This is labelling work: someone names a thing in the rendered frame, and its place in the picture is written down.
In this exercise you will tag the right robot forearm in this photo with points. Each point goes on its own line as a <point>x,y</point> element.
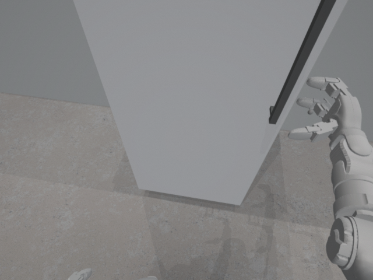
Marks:
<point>352,174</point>

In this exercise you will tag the robot left hand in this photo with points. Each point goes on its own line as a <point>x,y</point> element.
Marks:
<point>82,275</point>

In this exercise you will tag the robot right hand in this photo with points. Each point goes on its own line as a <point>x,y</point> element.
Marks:
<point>345,112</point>

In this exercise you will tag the robot right upper arm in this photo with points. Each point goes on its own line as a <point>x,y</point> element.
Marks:
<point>350,247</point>

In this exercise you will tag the fridge door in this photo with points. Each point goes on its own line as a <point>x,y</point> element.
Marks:
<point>190,84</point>

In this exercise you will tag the handle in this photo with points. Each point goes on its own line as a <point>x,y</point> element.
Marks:
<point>310,39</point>

